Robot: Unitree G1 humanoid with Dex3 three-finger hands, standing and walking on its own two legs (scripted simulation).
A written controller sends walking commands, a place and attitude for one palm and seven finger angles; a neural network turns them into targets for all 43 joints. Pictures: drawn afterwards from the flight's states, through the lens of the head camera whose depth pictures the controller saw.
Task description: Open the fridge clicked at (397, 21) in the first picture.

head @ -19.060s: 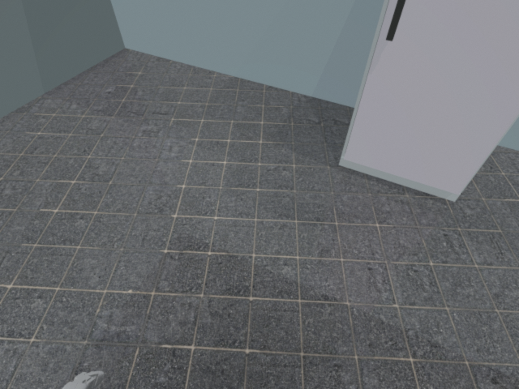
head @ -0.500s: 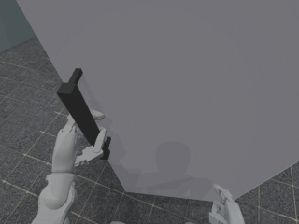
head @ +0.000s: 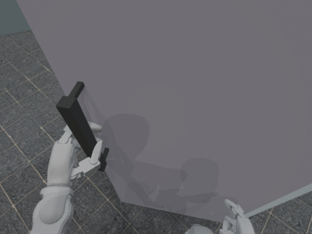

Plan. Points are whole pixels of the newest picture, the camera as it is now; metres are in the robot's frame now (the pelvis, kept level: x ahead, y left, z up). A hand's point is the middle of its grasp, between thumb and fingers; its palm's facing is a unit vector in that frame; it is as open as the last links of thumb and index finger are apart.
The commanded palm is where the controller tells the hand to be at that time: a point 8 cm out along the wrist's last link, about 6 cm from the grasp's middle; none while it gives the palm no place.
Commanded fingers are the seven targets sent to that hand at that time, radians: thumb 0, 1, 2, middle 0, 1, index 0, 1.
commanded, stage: walk backward, drawing the door open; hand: left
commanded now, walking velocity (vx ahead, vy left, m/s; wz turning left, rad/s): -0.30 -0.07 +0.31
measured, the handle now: (92, 134) +0.30 +0.17 +0.11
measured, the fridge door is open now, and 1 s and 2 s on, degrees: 54 84 78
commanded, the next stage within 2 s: stop walking and hold the door back in 0.62 s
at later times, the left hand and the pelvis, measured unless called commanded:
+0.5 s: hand out of the picture +0.10 +0.13 +0.10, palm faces +0.37 -0.90 -0.22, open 6.2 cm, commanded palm +0.05 +0.17 +0.10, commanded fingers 0.00 0.90 0.90 -0.45 -1.40 -0.45 -1.40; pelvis -0.10 -0.09 -0.01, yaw +14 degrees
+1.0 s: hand out of the picture +0.00 +0.08 +0.10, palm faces +0.62 -0.75 -0.22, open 5.9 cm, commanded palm -0.01 +0.12 +0.09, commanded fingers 0.00 0.90 0.90 -0.45 -1.40 -0.45 -1.40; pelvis -0.20 -0.20 +0.00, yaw +25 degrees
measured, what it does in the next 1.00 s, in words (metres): steps to the right, turning left: right foot, then left foot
